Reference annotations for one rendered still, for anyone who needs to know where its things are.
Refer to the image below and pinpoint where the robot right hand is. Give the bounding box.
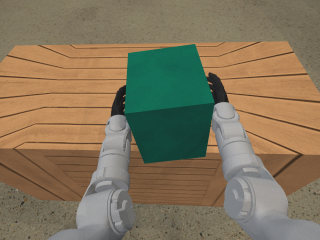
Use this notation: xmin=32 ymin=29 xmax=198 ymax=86
xmin=206 ymin=72 xmax=229 ymax=105

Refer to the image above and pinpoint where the robot left forearm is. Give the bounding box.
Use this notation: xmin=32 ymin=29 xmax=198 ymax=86
xmin=76 ymin=114 xmax=132 ymax=228

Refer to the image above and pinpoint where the carton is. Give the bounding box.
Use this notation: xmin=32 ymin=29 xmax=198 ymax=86
xmin=124 ymin=44 xmax=215 ymax=164

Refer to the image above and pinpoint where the pedestal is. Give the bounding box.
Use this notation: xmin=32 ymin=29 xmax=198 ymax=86
xmin=0 ymin=41 xmax=320 ymax=207

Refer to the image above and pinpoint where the right robot upper arm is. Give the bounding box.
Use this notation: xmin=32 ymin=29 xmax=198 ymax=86
xmin=223 ymin=175 xmax=320 ymax=240

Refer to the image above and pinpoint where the robot left hand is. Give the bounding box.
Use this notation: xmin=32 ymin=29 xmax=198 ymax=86
xmin=110 ymin=85 xmax=126 ymax=117

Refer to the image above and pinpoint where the robot right forearm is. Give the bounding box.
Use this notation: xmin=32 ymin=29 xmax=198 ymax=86
xmin=211 ymin=102 xmax=289 ymax=211

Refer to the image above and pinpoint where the left robot upper arm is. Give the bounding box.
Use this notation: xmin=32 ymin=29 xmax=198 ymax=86
xmin=46 ymin=188 xmax=136 ymax=240

